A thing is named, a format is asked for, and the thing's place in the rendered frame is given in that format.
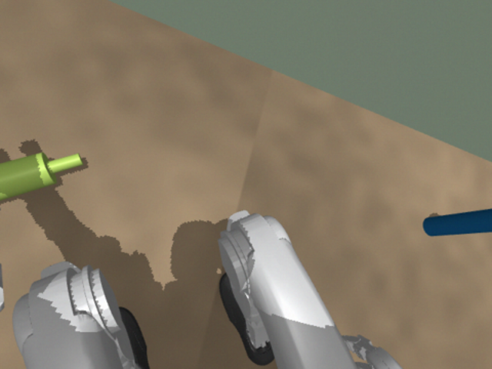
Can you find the left robot foot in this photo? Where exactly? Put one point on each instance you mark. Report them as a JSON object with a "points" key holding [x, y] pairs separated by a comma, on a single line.
{"points": [[136, 338]]}

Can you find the right robot hand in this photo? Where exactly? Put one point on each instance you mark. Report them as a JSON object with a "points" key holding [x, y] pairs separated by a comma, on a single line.
{"points": [[377, 357]]}

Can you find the right robot foot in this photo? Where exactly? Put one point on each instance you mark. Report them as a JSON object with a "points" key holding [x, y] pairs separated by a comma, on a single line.
{"points": [[260, 356]]}

